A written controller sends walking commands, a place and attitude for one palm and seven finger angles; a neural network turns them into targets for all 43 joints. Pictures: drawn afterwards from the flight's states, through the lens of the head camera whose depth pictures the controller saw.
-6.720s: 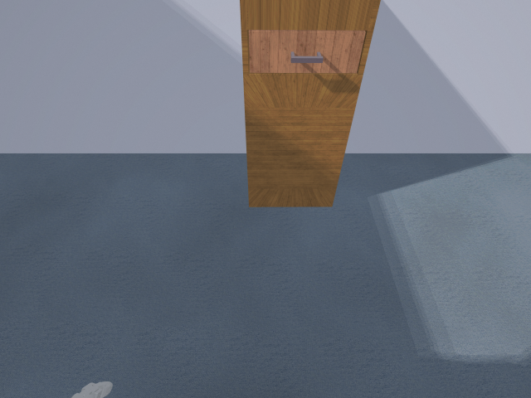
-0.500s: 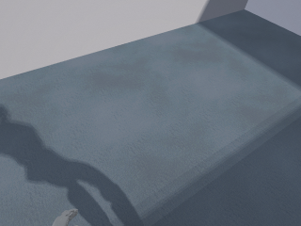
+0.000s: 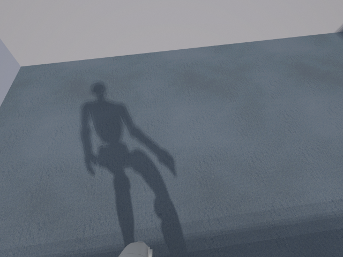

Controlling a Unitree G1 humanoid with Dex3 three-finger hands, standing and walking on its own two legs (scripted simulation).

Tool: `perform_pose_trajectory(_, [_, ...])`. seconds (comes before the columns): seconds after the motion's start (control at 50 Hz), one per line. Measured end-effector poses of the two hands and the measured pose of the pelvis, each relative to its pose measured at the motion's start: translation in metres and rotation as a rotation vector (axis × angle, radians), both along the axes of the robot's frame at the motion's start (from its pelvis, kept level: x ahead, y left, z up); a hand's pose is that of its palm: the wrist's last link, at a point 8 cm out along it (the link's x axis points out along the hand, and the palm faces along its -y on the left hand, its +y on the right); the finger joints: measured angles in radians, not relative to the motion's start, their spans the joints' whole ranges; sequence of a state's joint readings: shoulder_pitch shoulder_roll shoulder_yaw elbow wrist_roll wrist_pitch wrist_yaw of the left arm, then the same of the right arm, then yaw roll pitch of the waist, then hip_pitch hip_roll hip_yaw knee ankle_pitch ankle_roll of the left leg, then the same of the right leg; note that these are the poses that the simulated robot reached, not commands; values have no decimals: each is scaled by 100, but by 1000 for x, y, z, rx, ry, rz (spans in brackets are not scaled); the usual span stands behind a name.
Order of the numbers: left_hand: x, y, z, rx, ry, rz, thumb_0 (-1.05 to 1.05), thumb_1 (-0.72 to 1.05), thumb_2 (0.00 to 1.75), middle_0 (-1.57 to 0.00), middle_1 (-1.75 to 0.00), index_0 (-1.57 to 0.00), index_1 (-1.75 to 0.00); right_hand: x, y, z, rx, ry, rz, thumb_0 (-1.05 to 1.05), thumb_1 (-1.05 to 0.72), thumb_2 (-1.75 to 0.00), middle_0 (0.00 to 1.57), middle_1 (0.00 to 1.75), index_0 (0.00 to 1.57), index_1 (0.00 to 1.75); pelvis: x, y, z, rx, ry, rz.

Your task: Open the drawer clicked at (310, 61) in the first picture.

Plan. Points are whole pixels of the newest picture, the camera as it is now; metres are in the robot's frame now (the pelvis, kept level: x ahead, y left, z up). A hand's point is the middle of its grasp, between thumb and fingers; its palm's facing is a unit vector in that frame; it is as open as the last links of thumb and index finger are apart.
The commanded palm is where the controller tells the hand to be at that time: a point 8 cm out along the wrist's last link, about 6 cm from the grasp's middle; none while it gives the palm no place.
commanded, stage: turn to face it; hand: left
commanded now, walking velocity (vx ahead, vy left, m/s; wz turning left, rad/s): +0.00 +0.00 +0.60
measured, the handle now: out of the picture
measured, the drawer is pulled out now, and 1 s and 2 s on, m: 0.00 0.00 0.00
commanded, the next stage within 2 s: none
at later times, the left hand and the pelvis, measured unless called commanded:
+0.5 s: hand out of the picture +0.08 +0.27 -0.15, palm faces +0.29 -0.92 -0.25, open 7.4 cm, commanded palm none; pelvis +0.02 +0.03 +0.00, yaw +16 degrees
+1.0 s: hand out of the picture -0.04 +0.23 -0.18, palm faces +0.58 -0.78 -0.23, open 7.4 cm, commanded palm none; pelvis +0.02 +0.03 -0.01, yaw +36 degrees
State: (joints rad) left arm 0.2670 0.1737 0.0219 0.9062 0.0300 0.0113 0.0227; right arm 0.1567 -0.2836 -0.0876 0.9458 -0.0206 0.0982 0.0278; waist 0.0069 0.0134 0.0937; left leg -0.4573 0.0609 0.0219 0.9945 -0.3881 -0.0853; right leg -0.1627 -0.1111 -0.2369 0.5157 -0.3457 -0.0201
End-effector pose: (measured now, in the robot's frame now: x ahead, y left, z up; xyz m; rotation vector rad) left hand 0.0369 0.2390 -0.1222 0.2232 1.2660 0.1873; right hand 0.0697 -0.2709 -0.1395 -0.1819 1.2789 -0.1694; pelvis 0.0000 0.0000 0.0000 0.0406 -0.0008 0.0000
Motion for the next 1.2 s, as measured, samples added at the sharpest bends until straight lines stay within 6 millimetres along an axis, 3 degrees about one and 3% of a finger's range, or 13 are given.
perform_pose_trajectory(0.12, [-57,33,-25,-24,113,138,0,90,89,-20,-30,-20,-30,80,43,9,-26,-117,173,0,-91,-90,19,29,19,30,4,22,-12,-26,18,79])
perform_pose_trajectory(0.2, [-72,59,-37,-26,150,204,0,91,89,-20,-30,-20,-29,112,73,20,-39,-199,250,0,-91,-90,20,29,19,30,6,36,-16,-33,11,115])
perform_pose_trajectory(0.26, [-62,71,-31,-23,112,229,1,91,89,-20,-30,-20,-29,117,85,31,-49,-207,275,0,-91,-90,20,30,20,30,9,41,-8,-56,4,149])
perform_pose_trajectory(0.4, [-10,83,-12,-9,-75,243,0,91,89,-20,-30,-20,-29,109,94,33,-36,-151,307,0,-91,-90,20,30,20,30,14,43,2,-73,-4,228])
perform_pose_trajectory(0.54, [35,69,4,22,-196,238,0,91,90,-20,-30,-20,-29,93,73,14,-9,-66,301,0,-90,-90,20,30,20,30,24,26,-1,-61,0,303])
perform_pose_trajectory(0.64, [43,50,11,69,-251,246,0,91,89,-20,-30,-20,-29,95,49,-10,9,-11,308,0,-90,-90,20,30,20,30,32,7,-12,-39,3,364])
perform_pose_trajectory(0.76, [7,30,17,65,-201,343,0,90,89,-20,-30,-20,-29,108,45,-9,14,38,381,0,-91,-90,20,30,20,30,36,4,-4,-25,-14,461])
perform_pose_trajectory(0.86, [-34,22,7,37,-147,443,0,90,89,-20,-30,-20,-30,125,61,-2,1,52,467,0,-91,-90,20,29,19,30,36,7,-2,-20,-21,534])
perform_pose_trajectory(0.94, [-77,22,-10,5,-92,533,0,90,89,-20,-30,-20,-30,148,92,3,-17,20,560,0,-91,-90,19,29,19,30,30,18,-6,-31,-23,587])
perform_pose_trajectory(1.06, [-147,37,-45,-42,5,675,0,90,89,-20,-30,-20,-29,181,157,13,-40,-115,701,0,-91,-90,20,29,19,30,16,43,-21,-48,-21,651])
perform_pose_trajectory(1.12, [-165,43,-42,-49,42,711,0,91,89,-20,-30,-20,-29,183,178,27,-43,-162,734,0,-91,-90,20,29,20,30,10,50,-14,-67,-25,671])
perform_pose_trajectory(1.2, [-170,55,-28,-41,-3,744,1,91,89,-20,-30,-20,-29,179,196,37,-44,-163,774,0,-91,-90,20,30,20,30,4,58,-2,-85,-29,717])
